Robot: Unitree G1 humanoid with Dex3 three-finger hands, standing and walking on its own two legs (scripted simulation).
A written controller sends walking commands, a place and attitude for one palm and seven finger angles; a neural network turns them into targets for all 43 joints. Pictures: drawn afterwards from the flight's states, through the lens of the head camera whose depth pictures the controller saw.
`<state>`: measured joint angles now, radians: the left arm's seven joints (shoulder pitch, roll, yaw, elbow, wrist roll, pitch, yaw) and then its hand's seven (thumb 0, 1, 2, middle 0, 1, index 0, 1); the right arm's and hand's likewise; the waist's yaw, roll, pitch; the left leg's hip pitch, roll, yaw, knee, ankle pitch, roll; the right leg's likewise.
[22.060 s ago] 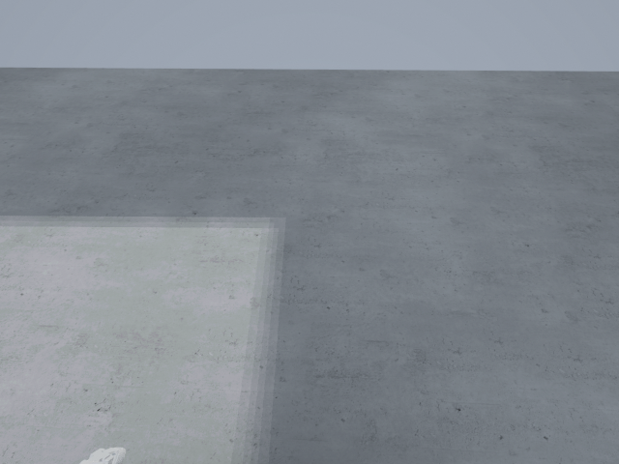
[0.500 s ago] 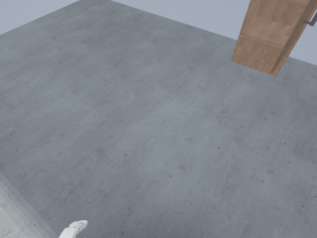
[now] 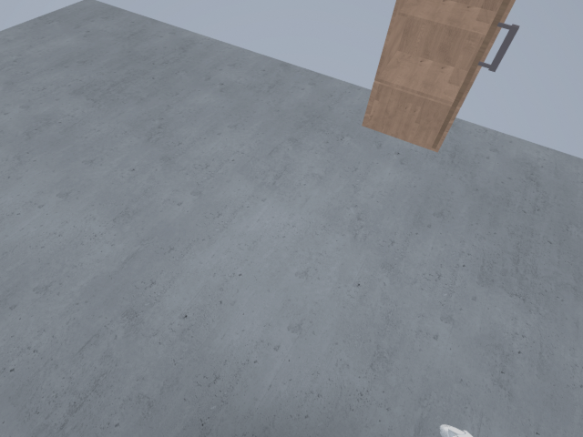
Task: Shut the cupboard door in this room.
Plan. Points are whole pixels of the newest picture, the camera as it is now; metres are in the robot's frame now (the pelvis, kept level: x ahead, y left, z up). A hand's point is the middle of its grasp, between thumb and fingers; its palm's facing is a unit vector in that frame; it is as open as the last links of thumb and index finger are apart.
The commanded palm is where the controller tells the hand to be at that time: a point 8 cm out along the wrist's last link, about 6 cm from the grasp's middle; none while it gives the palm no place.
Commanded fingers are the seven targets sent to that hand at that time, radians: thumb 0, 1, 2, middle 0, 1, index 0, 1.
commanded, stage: turn or walk to find it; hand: left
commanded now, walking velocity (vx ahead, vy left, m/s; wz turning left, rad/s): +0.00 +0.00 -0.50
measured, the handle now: (497, 47) +1.34 -0.56 -0.02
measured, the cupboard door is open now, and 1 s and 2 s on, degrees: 86 86 86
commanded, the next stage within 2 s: stand and wait in 0.86 s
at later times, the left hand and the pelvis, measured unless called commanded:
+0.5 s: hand (235, 367) +0.24 +0.11 -0.14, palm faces -0.24 -0.94 -0.26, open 7.3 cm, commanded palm none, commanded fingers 0.00 0.90 0.90 -0.20 -0.30 -0.20 -0.30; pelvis +0.08 -0.05 +0.00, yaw -14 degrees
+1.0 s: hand (225, 358) +0.26 +0.14 -0.18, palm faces -0.26 -0.95 -0.18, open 7.4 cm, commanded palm none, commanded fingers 0.00 0.90 0.90 -0.20 -0.30 -0.20 -0.30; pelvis +0.26 -0.05 +0.00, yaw -19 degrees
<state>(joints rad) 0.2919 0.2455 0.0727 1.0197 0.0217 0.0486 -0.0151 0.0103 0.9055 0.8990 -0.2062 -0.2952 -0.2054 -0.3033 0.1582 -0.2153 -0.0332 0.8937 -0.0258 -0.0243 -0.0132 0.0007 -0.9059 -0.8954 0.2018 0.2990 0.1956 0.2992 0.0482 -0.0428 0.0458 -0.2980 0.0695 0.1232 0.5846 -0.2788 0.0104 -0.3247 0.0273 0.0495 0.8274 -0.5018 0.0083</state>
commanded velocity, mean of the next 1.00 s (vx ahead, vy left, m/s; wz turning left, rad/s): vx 0.20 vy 0.00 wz -0.22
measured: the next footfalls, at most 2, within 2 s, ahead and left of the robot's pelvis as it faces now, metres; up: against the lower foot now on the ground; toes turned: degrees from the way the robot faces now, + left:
right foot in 0.38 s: +0.10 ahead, -0.14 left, +0.00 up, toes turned -19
left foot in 0.90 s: +0.40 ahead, +0.02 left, +0.00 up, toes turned -10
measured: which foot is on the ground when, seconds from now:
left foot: down 0.00-0.38, up 0.40-0.88, down 0.90-1.00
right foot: up 0.00-0.36, down 0.38-0.90, up 0.92-1.00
